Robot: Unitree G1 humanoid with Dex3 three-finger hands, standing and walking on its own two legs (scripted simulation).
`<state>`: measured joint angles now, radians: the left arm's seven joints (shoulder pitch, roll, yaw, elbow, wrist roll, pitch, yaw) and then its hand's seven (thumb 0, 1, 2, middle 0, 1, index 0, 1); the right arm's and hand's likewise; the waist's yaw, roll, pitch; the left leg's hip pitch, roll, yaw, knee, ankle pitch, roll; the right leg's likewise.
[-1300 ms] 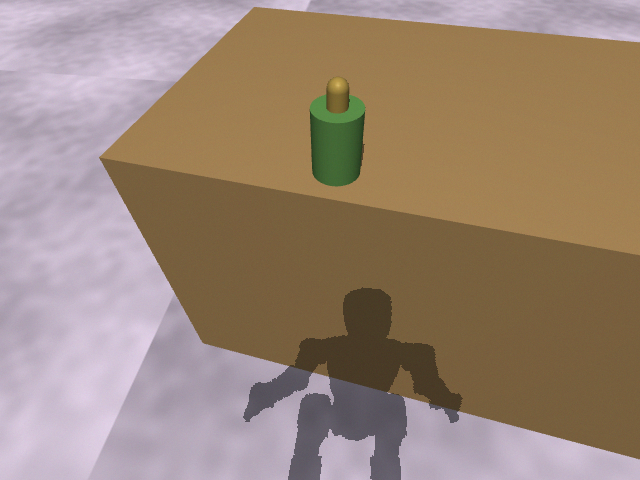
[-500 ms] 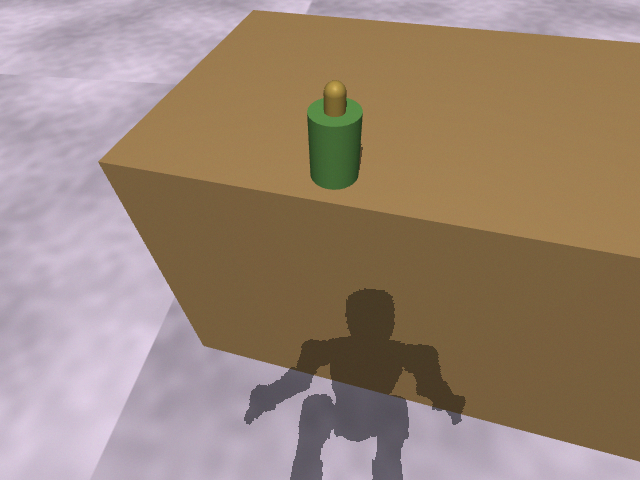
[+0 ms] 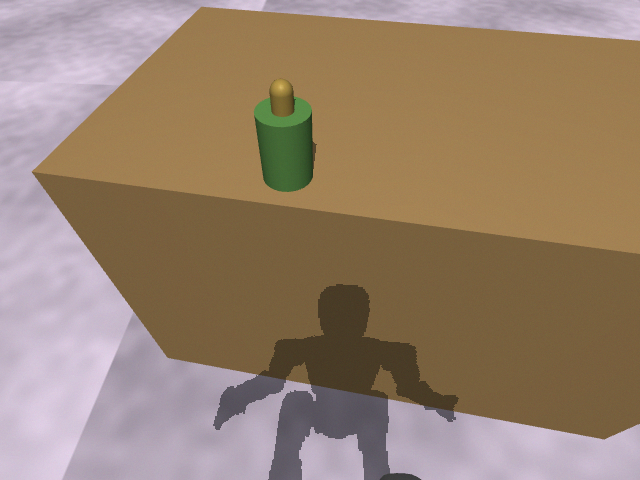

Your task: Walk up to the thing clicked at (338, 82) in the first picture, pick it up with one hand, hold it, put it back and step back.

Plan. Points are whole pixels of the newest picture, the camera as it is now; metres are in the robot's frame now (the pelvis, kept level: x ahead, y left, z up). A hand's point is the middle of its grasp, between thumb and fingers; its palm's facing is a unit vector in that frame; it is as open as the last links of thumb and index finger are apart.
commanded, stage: walk up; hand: left
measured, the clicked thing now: (284, 132) +0.59 +0.08 +0.11
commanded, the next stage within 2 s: none
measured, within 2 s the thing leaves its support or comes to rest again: neither
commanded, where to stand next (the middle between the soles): +0.18 -0.05 m, yaw -11 degrees
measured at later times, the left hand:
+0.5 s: hand (211, 451) +0.19 +0.19 -0.16, palm faces -0.16 -0.91 -0.39, open 7.4 cm
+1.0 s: hand (228, 380) +0.29 +0.17 -0.15, palm faces -0.26 -0.85 -0.45, open 7.4 cm
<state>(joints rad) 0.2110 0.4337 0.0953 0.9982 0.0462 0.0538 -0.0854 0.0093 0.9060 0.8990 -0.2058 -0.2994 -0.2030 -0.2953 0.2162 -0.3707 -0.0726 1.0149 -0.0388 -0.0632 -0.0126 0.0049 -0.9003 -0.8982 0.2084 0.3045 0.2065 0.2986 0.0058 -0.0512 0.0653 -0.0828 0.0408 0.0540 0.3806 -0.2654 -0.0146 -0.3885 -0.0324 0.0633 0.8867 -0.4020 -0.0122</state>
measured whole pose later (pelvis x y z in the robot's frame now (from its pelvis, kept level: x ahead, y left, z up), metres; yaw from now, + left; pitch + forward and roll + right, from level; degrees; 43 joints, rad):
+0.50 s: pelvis +0.12 -0.08 -0.02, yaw -9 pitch -3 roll -1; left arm 0.33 0.38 0.02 0.86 0.01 -0.04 0.00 0.01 0.90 0.90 -0.21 -0.30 -0.21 -0.30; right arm 0.21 -0.39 -0.07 0.85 -0.02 0.01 0.02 0.01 -0.90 -0.90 0.20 0.30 0.20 0.30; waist 0.04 0.04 0.14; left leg -0.42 0.06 0.00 0.75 -0.30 0.02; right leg -0.24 0.04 0.04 0.66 -0.38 -0.01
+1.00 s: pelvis +0.13 -0.07 -0.02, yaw -14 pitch -2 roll +1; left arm 0.19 0.37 0.02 0.86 0.03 -0.03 0.02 0.01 0.90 0.90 -0.21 -0.30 -0.21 -0.30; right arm 0.14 -0.42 -0.06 0.87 0.02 0.04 0.00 0.01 -0.91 -0.90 0.20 0.30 0.20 0.30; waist 0.00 0.05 0.13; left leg -0.39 0.01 -0.04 0.92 -0.50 0.01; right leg -0.31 0.00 0.05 0.72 -0.38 -0.01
